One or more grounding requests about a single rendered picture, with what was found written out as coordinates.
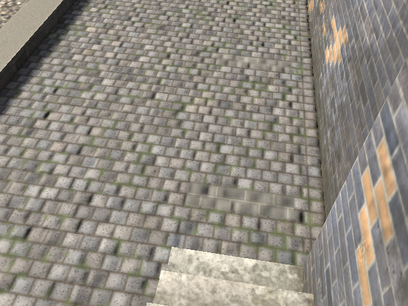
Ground stairs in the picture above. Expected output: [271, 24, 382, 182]
[146, 247, 314, 306]

